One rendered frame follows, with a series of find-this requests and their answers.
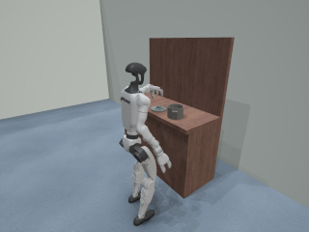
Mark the right robot upper arm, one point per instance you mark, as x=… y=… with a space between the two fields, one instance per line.
x=143 y=103

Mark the robot right hand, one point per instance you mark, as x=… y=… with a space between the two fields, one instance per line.
x=161 y=160

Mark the humanoid robot head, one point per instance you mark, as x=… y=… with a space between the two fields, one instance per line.
x=135 y=69

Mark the pot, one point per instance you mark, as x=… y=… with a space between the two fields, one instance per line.
x=175 y=111

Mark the lid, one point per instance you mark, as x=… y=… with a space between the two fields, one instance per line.
x=161 y=109

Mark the robot left thigh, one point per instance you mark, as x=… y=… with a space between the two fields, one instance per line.
x=138 y=165

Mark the robot left hand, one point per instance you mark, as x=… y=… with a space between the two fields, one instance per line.
x=156 y=89

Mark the robot left forearm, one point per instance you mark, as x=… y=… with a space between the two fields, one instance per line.
x=147 y=88

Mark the table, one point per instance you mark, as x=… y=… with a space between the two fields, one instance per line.
x=193 y=72

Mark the robot right forearm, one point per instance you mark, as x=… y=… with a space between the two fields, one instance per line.
x=148 y=137

